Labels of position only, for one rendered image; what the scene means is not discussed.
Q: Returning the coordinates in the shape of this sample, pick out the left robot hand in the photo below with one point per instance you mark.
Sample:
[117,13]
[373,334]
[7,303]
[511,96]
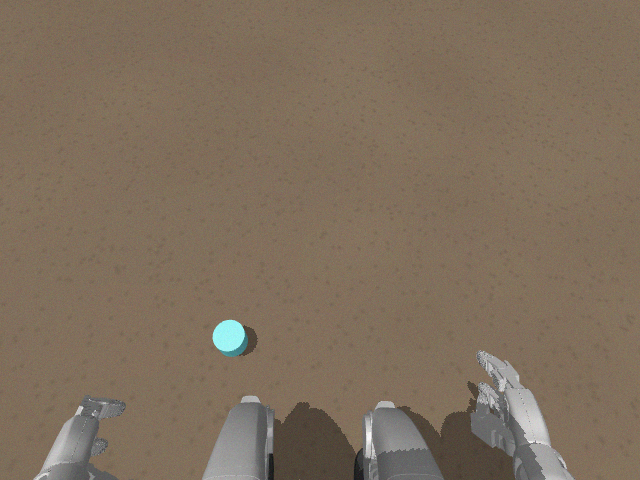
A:
[77,440]

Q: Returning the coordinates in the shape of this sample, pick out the right robot hand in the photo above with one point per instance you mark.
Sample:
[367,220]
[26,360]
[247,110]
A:
[517,418]

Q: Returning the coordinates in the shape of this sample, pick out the tin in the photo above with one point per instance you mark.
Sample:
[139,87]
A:
[230,338]

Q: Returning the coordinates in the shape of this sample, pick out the left robot arm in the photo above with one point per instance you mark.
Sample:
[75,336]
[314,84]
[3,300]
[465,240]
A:
[64,471]

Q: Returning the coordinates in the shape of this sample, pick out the right robot arm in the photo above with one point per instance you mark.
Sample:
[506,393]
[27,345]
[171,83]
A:
[539,462]

